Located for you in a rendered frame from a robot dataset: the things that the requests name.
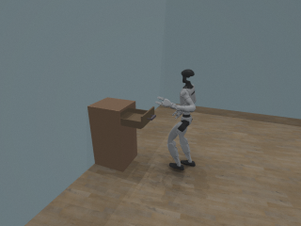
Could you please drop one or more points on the robot left hand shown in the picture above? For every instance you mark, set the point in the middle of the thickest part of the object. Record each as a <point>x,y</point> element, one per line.
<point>165,102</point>

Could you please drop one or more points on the drawer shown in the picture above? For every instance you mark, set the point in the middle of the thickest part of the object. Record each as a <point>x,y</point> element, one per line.
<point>136,118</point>

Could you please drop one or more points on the cabinet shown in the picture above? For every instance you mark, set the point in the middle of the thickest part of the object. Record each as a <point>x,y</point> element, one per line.
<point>114,145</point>

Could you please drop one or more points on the left robot shin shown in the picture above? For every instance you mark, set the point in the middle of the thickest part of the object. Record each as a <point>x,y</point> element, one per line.
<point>174,153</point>

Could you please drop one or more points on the robot left forearm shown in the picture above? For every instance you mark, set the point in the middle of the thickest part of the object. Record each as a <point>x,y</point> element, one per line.
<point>184,108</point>

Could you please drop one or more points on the right robot upper arm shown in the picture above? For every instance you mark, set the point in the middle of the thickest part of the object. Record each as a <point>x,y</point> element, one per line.
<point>195,99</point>

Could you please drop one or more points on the left robot upper arm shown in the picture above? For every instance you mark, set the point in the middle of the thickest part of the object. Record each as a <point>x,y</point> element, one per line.
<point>185,94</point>

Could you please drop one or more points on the robot right hand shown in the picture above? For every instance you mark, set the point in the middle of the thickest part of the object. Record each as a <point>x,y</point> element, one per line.
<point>178,113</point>

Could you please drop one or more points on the handle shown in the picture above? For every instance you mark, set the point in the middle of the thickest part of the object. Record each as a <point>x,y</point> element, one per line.
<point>153,116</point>

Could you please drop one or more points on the humanoid robot head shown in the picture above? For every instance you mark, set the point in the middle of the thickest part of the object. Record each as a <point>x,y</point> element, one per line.
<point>186,74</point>

